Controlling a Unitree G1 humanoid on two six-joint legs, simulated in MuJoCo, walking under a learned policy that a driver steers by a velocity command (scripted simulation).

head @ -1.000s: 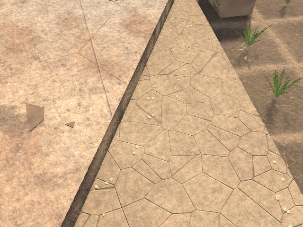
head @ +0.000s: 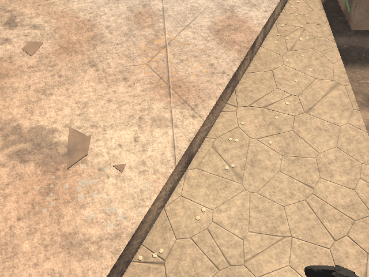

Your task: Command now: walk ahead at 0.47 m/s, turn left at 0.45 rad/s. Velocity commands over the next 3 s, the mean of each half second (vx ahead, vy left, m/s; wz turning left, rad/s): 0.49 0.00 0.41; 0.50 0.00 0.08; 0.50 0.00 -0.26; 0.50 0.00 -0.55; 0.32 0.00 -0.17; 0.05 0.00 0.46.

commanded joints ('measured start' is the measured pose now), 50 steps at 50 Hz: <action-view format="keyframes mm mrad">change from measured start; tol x32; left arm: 1 -36 205 41 -66 9 21 15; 22 -438 113 6 -383 40 14 -52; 50 214 96 21 -38 55 -30 4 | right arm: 1 151 -157 -64 -34 5 -10 10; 28 567 -92 -48 4 -19 -3 -66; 50 -237 92 44 -343 -34 34 -97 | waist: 1 -173 -145 -90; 4 -180 172 -444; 13 -43 12 -11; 28 -17 -309 -324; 50 -18 -26 147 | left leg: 1 312 -103 67 0 -74 65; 4 1091 342 -961 -283 -411 372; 12 301 107 -342 -422 82 205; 25 596 118 -315 -120 355 47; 28 65 -148 -101 575 -518 -34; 40 -35 56 -35 503 -211 -87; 50 -1085 55 -129 1546 -761 48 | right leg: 1 -89 -259 -15 382 1258 -78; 2 -255 -227 -21 628 1149 -47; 4 -890 55 190 1289 -128 12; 18 -664 -96 89 511 548 45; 26 -336 -90 169 253 300 -73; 28 47 -437 765 154 316 -254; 33 -348 -238 378 17 301 -174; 50 21 -369 343 -17 290 -218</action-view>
